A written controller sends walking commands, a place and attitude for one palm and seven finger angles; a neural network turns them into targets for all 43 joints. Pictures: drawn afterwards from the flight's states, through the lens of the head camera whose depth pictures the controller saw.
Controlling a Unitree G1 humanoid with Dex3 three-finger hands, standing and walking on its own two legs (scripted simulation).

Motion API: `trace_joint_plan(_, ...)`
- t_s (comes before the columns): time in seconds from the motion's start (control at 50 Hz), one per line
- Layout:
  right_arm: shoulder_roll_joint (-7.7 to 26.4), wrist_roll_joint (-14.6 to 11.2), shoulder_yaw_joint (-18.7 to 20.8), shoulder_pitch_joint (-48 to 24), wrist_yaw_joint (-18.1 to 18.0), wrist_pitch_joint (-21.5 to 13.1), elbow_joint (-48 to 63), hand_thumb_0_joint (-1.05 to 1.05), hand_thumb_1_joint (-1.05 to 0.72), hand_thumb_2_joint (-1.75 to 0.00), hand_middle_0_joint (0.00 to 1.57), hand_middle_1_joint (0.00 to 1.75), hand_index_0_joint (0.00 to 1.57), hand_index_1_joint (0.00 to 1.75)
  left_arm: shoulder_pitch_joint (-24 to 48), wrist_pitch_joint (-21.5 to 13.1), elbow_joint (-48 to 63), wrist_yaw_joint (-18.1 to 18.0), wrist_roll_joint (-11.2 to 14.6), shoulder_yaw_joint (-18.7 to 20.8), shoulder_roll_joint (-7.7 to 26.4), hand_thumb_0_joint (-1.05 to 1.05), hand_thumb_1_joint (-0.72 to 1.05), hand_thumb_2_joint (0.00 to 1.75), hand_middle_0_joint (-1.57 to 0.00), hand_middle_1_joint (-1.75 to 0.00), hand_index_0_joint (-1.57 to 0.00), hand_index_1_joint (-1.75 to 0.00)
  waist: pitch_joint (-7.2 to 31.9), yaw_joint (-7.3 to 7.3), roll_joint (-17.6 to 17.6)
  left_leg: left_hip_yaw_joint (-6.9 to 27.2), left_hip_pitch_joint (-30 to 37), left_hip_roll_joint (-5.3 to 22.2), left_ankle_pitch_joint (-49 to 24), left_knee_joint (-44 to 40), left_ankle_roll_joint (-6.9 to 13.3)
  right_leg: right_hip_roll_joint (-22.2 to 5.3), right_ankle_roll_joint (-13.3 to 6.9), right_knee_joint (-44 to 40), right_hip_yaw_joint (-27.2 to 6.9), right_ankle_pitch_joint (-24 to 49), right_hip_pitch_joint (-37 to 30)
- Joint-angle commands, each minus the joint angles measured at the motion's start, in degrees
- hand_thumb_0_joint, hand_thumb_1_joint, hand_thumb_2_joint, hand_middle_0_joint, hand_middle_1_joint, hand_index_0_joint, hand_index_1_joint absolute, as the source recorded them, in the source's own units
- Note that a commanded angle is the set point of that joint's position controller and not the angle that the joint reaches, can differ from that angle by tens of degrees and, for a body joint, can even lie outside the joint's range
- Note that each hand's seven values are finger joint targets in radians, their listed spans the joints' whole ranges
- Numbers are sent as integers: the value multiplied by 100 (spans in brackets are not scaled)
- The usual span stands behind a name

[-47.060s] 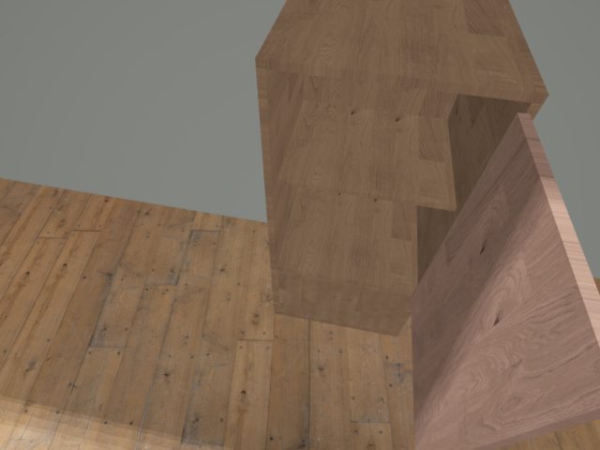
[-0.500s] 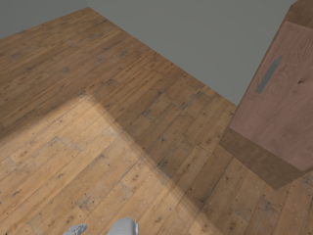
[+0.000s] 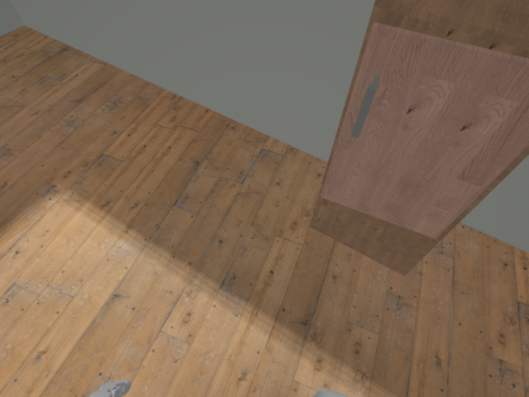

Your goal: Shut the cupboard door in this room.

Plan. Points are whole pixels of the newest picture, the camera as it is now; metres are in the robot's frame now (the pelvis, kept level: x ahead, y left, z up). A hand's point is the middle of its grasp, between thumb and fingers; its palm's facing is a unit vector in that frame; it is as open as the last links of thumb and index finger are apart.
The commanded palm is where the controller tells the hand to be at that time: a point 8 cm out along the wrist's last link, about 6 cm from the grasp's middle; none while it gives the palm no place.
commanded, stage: turn to face it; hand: left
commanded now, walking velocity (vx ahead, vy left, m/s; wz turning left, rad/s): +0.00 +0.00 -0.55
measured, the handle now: (365, 107) +0.73 -0.19 -0.01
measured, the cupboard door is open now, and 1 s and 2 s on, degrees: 8 8 8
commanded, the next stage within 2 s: take the last steps up to it in 0.54 s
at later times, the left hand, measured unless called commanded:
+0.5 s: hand (163, 389) +0.15 +0.19 -0.18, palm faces -0.18 -0.96 -0.19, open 7.4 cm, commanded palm none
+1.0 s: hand out of the picture +0.13 +0.13 -0.17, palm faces -0.30 -0.94 -0.18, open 7.4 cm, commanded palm none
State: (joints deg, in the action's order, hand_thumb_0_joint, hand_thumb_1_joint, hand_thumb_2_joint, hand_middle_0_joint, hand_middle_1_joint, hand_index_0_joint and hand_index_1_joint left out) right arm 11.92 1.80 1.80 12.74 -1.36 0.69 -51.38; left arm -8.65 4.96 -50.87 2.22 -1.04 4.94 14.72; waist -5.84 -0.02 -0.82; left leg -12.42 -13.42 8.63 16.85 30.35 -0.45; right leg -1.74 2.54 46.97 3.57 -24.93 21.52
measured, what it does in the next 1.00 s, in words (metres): steps on the spot, turning right: right foot, then left foot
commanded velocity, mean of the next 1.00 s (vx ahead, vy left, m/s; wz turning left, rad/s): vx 0.11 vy -0.04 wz -0.27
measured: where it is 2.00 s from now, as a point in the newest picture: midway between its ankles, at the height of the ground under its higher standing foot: (318, 374)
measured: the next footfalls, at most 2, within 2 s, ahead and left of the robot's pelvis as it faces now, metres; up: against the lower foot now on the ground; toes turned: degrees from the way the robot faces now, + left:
right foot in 0.06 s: +0.03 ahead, -0.14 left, +0.00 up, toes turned -7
left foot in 0.42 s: +0.10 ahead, +0.11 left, +0.00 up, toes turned -8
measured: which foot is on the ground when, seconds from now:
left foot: down 0.00-0.06, up 0.08-0.40, down 0.42-0.78, up 0.80-1.00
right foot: up 0.00-0.04, down 0.06-0.42, up 0.44-0.74, down 0.76-1.00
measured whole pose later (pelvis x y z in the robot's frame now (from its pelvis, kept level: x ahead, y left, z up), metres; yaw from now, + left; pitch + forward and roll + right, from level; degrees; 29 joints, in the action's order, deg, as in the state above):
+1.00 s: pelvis +0.07 -0.04 +0.00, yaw -19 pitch +1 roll -1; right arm 12.9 1.8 3.3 14.1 -0.2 0.9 -57.5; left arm -18.0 -0.5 -59.6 0.3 -1.4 2.5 9.4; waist -2.0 0.6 -0.7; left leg -4.4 -28.1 4.8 20.5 51.7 -2.4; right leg 1.8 -2.5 20.8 2.8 -17.6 4.4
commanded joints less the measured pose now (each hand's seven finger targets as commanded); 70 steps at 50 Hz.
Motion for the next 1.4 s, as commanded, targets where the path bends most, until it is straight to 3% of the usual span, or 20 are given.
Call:
trace_joint_plan(0.0,1327,-51,410,129,-12,-27,232,0,-90,-90,20,30,20,30,-214,-263,401,-10,-22,57,357,0,90,90,-20,-30,-20,-30,926,-33,-914,492,376,1092,-2215,2,348,196,-217,-1777,313,1131,-960)
trace_joint_plan(0.02,1201,-92,409,147,34,-21,266,0,-90,-90,20,30,20,30,-527,-317,305,-54,-42,101,638,0,90,90,-20,-30,-20,-30,1073,-186,-357,357,-255,837,-1581,657,71,-171,-393,-2405,-184,1793,-1830)
trace_joint_plan(0.04,751,-122,295,-73,56,-11,494,0,-90,-90,20,30,20,30,-874,-388,214,-132,-87,213,1243,0,90,90,-20,-30,-20,-30,1074,-410,1453,-77,-1648,2,995,1825,-306,-1576,-934,-2769,-2026,3360,-2647)
trace_joint_plan(0.06,760,-109,230,-386,20,65,650,0,-90,-90,20,30,20,30,-1148,-395,106,-192,-6,214,1480,0,90,90,-20,-30,-20,-30,978,-563,1502,581,-2111,-360,2094,2889,-377,-2179,-1507,-2689,-2568,4551,-2277)
trace_joint_plan(0.16,723,-93,213,-174,14,110,303,0,-90,-90,20,30,20,30,-125,-387,361,-309,-18,99,904,0,90,90,-20,-30,-20,-30,931,-15,989,1161,-1839,-272,738,3287,-459,-1192,-1322,-2492,-1556,3820,-1568)
trace_joint_plan(0.36,643,-117,157,575,-42,-50,59,0,-90,-90,20,30,20,30,60,-308,269,-274,11,122,817,0,90,90,-20,-30,-20,-30,885,262,778,989,382,-646,-669,-483,-299,-682,-862,-1932,-1772,2536,-493)
trace_joint_plan(0.4,1488,-3,277,697,-80,-108,101,0,-90,-90,20,30,20,30,-319,-248,367,-218,69,10,225,0,90,90,-20,-30,-20,-30,910,164,-1662,3080,884,1348,-1415,-1356,576,460,-259,-302,-620,-361,612)
trace_joint_plan(0.42,1474,8,264,725,-118,-103,119,0,-90,-90,20,30,20,30,-89,-240,424,-217,14,-11,381,0,90,90,-20,-30,-20,-30,739,266,-1459,3424,483,1706,-1697,-1473,972,374,-207,713,-650,-1006,659)
trace_joint_plan(0.5,989,24,142,187,-153,-111,165,0,-90,-90,20,30,20,30,-141,-218,152,-127,-1,27,247,0,90,90,-20,-30,-20,-30,644,-11,-893,1824,443,908,-2748,-1167,837,97,-67,1443,-538,-248,614)
trace_joint_plan(0.62,998,-3,229,520,-111,-50,-179,0,-90,-90,20,30,20,30,6,-231,97,-137,5,-85,40,0,90,90,-20,-30,-20,-30,765,189,-969,1520,622,905,-2658,-973,883,173,-136,-306,-70,-172,-138)
trace_joint_plan(0.7,1123,-16,316,408,-74,-1,-252,0,-90,-90,20,30,20,30,-508,-266,-137,-62,-36,-25,142,0,90,90,-20,-30,-20,-30,804,-7,-677,1415,-176,827,234,-823,507,268,-286,-2054,120,716,-1404)
trace_joint_plan(0.74,607,-100,217,155,-9,-46,-91,0,-90,-90,20,30,20,30,-1098,-393,-336,-109,-107,116,860,0,90,90,-20,-30,-20,-30,668,-339,1254,356,-1892,-237,1638,934,-59,-1197,-967,-3450,-1982,-318,-2574)
trace_joint_plan(0.78,662,-35,215,-541,11,-32,124,0,-90,-90,20,30,20,30,-1280,-472,-438,-209,-48,147,933,0,90,90,-20,-30,-20,-30,59,-490,1734,1047,-2870,-486,1642,2900,-111,-1763,-1742,-3949,-3116,-353,-2012)
trace_joint_plan(0.88,446,6,202,-73,134,-100,-204,0,-90,-90,20,30,20,30,-747,-680,-420,-249,-36,-35,390,0,90,90,-20,-30,-20,-30,156,68,770,936,-2196,-290,363,2751,-227,-1062,-1521,-3522,-1287,1486,-1680)
trace_joint_plan(1.04,424,-16,182,389,83,-293,-336,0,-90,-90,20,30,20,30,-765,-661,-744,-193,-30,4,456,0,90,90,-20,-30,-20,-30,239,357,594,497,-151,-578,-375,154,-80,-788,-1300,-2723,-1043,1647,-1074)
trace_joint_plan(1.06,623,14,215,956,40,-356,-550,0,-90,-90,20,30,20,30,-756,-646,-730,-180,7,-5,327,0,90,90,-20,-30,-20,-30,496,574,45,733,945,-509,-543,-315,-35,-501,-1132,-1758,-875,1772,-556)
trace_joint_plan(1.1,1579,122,382,2156,-97,-367,-792,0,-90,-90,20,30,20,30,-902,-654,-458,-94,30,-113,5,0,90,90,-20,-30,-20,-30,1125,827,-1797,4241,2370,1958,-8,-1571,1025,526,-623,1349,-203,-860,1325)
trace_joint_plan(1.12,1540,74,356,1990,-148,-322,-777,0,-90,-90,20,30,20,30,-664,-606,-407,-121,-49,-98,144,0,90,90,-20,-30,-20,-30,986,750,-1423,4364,1941,2158,177,-1687,1158,222,-637,2242,-686,-711,1602)
trace_joint_plan(1.24,749,19,153,823,-113,-428,-535,0,-90,-90,20,30,20,30,-630,-453,-550,13,-60,-67,-173,0,90,90,-20,-30,-20,-30,249,51,-737,1604,389,1027,-977,-1925,760,-295,-324,1298,-413,809,1002)
trace_joint_plan(1.38,776,25,275,804,7,-283,-659,0,-90,-90,20,30,20,30,-206,-514,-426,3,-48,-130,-202,0,90,90,-20,-30,-20,-30,111,94,-791,997,58,824,-544,-1646,721,-108,-264,-919,227,1286,-101)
